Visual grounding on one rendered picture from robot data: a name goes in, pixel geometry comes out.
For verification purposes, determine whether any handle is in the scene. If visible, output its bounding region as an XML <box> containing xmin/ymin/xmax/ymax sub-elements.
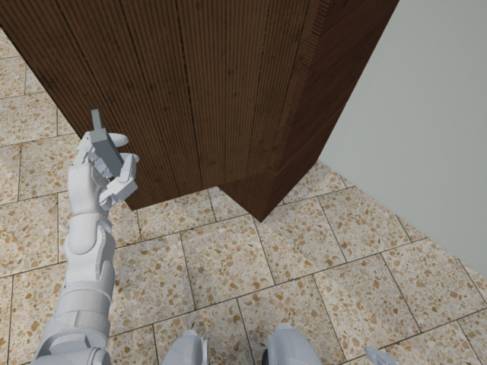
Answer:
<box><xmin>90</xmin><ymin>109</ymin><xmax>124</xmax><ymax>178</ymax></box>

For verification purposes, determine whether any cupboard door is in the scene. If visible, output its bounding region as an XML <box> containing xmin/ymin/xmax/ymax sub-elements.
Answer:
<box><xmin>0</xmin><ymin>0</ymin><xmax>310</xmax><ymax>211</ymax></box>

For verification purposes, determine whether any robot right hand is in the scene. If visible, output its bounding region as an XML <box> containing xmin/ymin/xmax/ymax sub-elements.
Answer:
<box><xmin>364</xmin><ymin>347</ymin><xmax>399</xmax><ymax>365</ymax></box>

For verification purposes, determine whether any left robot forearm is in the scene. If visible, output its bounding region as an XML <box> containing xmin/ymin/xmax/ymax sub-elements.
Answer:
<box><xmin>30</xmin><ymin>212</ymin><xmax>116</xmax><ymax>365</ymax></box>

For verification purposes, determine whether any robot left hand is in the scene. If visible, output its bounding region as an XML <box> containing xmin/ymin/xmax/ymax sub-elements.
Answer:
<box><xmin>68</xmin><ymin>132</ymin><xmax>139</xmax><ymax>218</ymax></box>

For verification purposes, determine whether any robot left upper arm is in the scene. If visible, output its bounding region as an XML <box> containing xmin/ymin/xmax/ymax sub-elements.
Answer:
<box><xmin>32</xmin><ymin>347</ymin><xmax>111</xmax><ymax>365</ymax></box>

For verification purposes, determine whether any right robot shin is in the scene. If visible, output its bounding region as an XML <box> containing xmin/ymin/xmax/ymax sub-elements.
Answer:
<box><xmin>274</xmin><ymin>322</ymin><xmax>292</xmax><ymax>333</ymax></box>

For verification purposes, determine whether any left robot shin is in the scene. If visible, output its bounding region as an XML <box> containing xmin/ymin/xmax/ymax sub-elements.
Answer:
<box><xmin>183</xmin><ymin>330</ymin><xmax>198</xmax><ymax>336</ymax></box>

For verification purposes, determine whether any robot shin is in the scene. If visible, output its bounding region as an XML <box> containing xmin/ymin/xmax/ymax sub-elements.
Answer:
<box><xmin>274</xmin><ymin>322</ymin><xmax>292</xmax><ymax>333</ymax></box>
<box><xmin>183</xmin><ymin>330</ymin><xmax>198</xmax><ymax>336</ymax></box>

